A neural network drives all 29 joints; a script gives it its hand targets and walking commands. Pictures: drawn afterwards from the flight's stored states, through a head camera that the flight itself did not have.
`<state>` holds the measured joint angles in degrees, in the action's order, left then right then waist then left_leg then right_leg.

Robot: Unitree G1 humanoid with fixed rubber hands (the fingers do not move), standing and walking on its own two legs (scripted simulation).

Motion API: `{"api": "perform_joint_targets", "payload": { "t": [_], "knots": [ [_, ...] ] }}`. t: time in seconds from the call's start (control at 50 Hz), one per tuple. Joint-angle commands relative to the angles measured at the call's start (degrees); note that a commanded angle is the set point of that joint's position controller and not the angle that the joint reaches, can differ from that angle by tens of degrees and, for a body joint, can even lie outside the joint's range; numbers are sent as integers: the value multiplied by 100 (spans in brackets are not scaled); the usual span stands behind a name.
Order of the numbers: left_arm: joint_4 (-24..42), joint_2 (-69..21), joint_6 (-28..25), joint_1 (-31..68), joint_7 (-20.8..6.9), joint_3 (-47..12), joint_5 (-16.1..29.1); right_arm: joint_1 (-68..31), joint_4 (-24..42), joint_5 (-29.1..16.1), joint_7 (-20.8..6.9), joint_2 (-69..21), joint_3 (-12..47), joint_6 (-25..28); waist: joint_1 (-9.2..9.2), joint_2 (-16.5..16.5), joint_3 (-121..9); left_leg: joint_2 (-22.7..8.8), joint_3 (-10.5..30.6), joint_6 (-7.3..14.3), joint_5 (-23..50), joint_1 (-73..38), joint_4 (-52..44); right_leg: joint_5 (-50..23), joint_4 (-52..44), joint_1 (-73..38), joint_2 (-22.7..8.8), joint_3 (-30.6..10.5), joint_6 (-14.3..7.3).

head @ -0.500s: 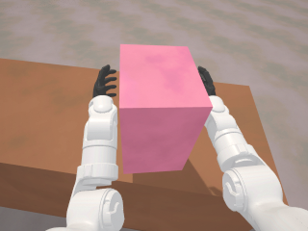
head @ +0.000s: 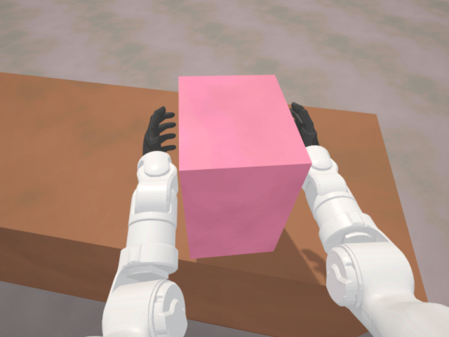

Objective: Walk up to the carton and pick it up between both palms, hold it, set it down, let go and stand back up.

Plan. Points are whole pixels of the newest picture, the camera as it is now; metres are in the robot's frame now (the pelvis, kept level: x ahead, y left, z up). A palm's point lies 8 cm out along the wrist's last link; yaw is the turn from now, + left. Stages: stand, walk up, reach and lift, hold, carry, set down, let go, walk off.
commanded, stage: set down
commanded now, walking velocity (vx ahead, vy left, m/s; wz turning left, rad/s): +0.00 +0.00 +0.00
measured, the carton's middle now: (230, 171) +0.40 +0.02 +0.05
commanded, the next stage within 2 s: none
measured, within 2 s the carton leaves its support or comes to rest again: rests again in 0.46 s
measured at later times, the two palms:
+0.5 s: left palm (162, 165) +0.38 +0.14 +0.10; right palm (306, 156) +0.42 -0.13 +0.09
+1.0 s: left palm (162, 168) +0.38 +0.14 +0.09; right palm (305, 156) +0.42 -0.13 +0.08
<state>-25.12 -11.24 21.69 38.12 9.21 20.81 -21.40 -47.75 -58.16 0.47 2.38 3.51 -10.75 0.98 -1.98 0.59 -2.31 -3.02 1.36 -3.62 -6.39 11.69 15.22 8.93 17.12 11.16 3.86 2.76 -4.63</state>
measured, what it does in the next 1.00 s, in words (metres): stands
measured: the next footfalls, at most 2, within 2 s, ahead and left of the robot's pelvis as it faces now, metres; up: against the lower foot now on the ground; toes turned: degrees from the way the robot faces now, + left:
none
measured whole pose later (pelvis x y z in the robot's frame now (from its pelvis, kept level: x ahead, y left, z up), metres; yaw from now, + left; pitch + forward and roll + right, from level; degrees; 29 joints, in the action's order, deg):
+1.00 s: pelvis +0.00 +0.00 +0.00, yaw -1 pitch +7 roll +1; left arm -31.9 -13.9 10.2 37.1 9.0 25.8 -24.4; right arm -48.1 -64.1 11.4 -1.2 2.4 -21.3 10.0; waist -3.6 0.9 -3.4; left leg -3.7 -1.0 -3.6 -5.4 15.8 14.6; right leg 7.8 16.9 16.0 3.8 3.1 -4.9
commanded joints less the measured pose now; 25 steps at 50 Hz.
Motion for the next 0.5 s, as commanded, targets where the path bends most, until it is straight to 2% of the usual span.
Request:
{"api": "perform_joint_targets", "payload": {
  "t": [0.0,0.04,0.06,0.1,0.14,0.16,0.2,0.22,0.24,0.28,0.3,0.32,0.34,0.36,0.4,0.42,0.44,0.48],
  "knots": [
    [372,-2979,-402,3074,-513,-1955,369,-3820,1214,54,-592,-2808,1092,551,-68,233,-2827,228,-391,347,1201,-689,150,-2739,155,-1280,-421,7,800],
    [317,-3016,-468,3050,-448,-1949,343,-3826,1077,116,-633,-2717,1030,626,-17,81,-2967,201,-386,282,1454,-892,236,-2861,200,-1147,-392,56,756],
    [202,-2952,-520,3106,-440,-1896,341,-3930,1076,153,-643,-2793,988,645,-110,258,-2868,190,-399,343,1229,-801,164,-2661,133,-1016,-354,53,770],
    [128,-3010,-588,3030,-404,-1872,336,-3911,1176,196,-648,-2775,943,722,-126,291,-2917,195,-396,336,1226,-686,166,-2654,172,-1159,-375,80,771],
    [159,-3062,-615,2860,-335,-1886,314,-3792,985,261,-694,-2660,935,747,-154,272,-3000,137,-419,319,1423,-924,224,-2685,154,-961,-317,121,731],
    [200,-3104,-647,3068,-302,-1962,349,-3881,1087,259,-706,-2639,879,782,-80,132,-3139,129,-412,284,1456,-1047,247,-2616,149,-845,-306,156,709],
    [237,-3137,-696,2952,-249,-1983,342,-3785,1032,266,-717,-2613,878,842,-77,219,-3218,115,-388,252,1629,-1115,341,-2587,136,-762,-257,155,671],
    [229,-3198,-714,2969,-239,-2079,429,-3729,957,275,-708,-2622,851,859,5,147,-3236,115,-395,233,1719,-1199,353,-2618,129,-697,-233,206,645],
    [175,-3191,-726,2876,-229,-2040,391,-3749,983,272,-703,-2573,865,874,-52,143,-3201,88,-394,238,1775,-1220,365,-2635,117,-666,-224,185,625],
    [92,-3191,-747,2856,-223,-2017,363,-3686,809,358,-717,-2550,773,869,-11,113,-3088,67,-371,223,1675,-1172,344,-2463,40,-662,-231,197,601],
    [0,-3174,-735,2754,-220,-1952,335,-3585,715,385,-746,-2511,709,844,-54,176,-2876,62,-389,252,1563,-1093,295,-2289,35,-620,-219,197,612],
    [-21,-3097,-739,2827,-221,-1932,314,-3589,745,419,-748,-2524,660,829,2,219,-2910,76,-363,277,1466,-1110,280,-2194,-6,-555,-233,198,618],
    [51,-3117,-739,2647,-209,-1921,294,-3484,714,345,-753,-2561,710,823,-73,165,-2912,86,-408,239,1462,-1139,282,-2188,21,-565,-242,201,613],
    [92,-3050,-749,2752,-195,-1933,325,-3579,761,349,-766,-2467,721,825,-61,208,-2895,77,-404,265,1456,-1114,263,-2111,-9,-471,-230,205,633],
    [132,-3170,-829,2849,-163,-1997,343,-3632,738,401,-772,-2541,675,925,-87,8,-3180,75,-414,214,1676,-1172,365,-2306,61,-465,-216,190,558],
    [81,-3153,-831,2758,-148,-1973,309,-3594,657,408,-795,-2496,653,933,-74,-8,-3109,54,-413,190,1709,-1139,368,-2333,71,-482,-223,153,554],
    [109,-3153,-866,2745,-145,-1962,317,-3601,757,368,-802,-2540,689,970,-142,-19,-3177,63,-429,207,1763,-1150,384,-2393,101,-514,-195,176,541],
    [114,-3081,-924,2864,-130,-1913,274,-3571,639,422,-821,-2514,659,966,-123,3,-3133,81,-440,204,1679,-1061,395,-2305,94,-497,-198,165,540]
  ]
}}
